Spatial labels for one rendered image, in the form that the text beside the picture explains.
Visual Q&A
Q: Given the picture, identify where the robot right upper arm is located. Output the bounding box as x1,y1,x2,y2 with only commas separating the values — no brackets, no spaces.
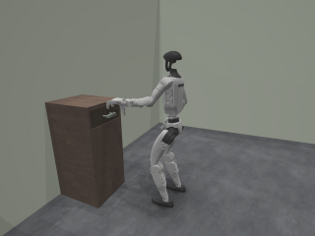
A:
182,78,188,106

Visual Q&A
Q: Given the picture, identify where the right robot hand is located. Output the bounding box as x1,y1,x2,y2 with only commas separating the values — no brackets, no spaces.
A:
161,117,168,129

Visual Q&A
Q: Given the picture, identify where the robot left upper arm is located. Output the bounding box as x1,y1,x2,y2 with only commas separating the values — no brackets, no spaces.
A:
146,77,174,107

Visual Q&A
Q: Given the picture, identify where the humanoid robot head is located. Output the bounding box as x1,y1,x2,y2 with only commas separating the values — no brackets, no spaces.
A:
163,50,182,79

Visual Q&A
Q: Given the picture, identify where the cabinet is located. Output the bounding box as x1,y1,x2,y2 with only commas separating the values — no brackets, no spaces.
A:
44,94,125,208

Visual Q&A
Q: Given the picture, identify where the robot left forearm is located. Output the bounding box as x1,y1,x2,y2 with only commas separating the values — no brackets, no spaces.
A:
121,96,151,108

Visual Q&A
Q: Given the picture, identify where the left robot hand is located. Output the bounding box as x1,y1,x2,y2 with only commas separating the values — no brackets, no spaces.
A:
106,97,126,116

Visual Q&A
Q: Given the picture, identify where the robot right foot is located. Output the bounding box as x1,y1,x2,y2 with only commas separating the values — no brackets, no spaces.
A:
166,183,186,193

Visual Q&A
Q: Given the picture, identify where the drawer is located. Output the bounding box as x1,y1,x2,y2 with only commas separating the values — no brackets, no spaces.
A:
90,104,119,129

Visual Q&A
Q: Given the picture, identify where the handle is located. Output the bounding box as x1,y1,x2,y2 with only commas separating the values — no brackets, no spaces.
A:
102,112,116,118

